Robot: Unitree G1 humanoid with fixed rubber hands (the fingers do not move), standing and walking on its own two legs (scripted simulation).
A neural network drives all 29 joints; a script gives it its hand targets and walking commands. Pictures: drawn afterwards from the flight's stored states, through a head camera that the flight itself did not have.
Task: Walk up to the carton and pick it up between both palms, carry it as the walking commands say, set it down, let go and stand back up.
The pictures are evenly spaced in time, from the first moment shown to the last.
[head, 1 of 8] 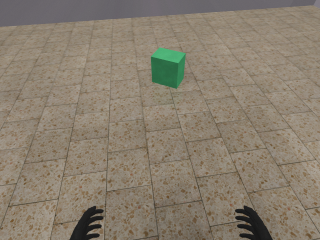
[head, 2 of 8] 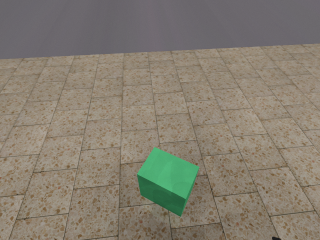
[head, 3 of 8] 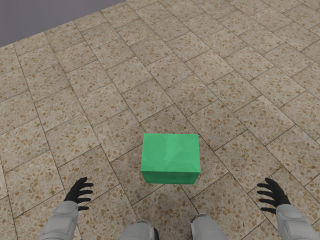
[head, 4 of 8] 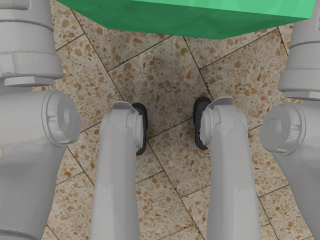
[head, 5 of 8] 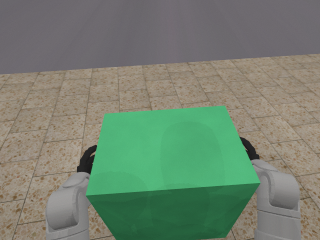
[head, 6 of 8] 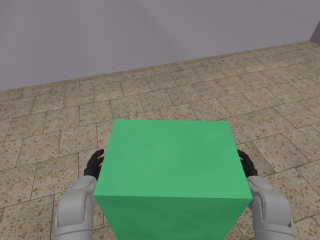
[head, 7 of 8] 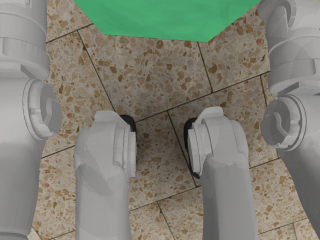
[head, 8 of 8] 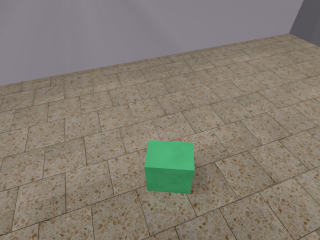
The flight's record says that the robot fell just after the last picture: no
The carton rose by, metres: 0.65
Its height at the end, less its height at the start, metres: +0.00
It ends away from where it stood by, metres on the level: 1.82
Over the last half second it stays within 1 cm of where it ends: yes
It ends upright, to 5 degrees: yes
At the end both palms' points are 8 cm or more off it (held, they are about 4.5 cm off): yes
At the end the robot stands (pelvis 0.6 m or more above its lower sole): yes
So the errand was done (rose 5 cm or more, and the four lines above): yes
